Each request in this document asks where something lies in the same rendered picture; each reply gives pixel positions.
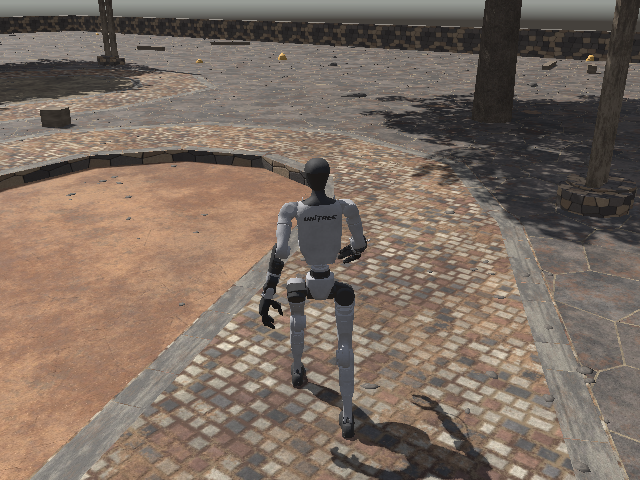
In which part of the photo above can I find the robot left upper arm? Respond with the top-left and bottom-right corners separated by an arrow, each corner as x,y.
275,201 -> 298,259

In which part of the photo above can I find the robot left hand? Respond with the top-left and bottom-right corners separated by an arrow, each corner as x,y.
259,295 -> 283,329

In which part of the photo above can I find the robot left forearm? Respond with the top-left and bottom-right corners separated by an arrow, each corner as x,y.
261,243 -> 284,299

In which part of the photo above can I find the robot right forearm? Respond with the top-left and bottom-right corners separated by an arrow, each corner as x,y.
351,235 -> 367,255

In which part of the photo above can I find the left robot foot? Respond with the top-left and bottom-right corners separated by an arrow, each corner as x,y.
291,362 -> 304,386

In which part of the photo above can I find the robot right upper arm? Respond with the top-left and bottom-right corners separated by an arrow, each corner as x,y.
338,199 -> 366,249

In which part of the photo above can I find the robot right hand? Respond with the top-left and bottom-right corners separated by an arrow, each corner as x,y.
338,244 -> 361,264

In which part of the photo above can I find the robot left thigh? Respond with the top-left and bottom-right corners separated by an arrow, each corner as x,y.
286,277 -> 307,332

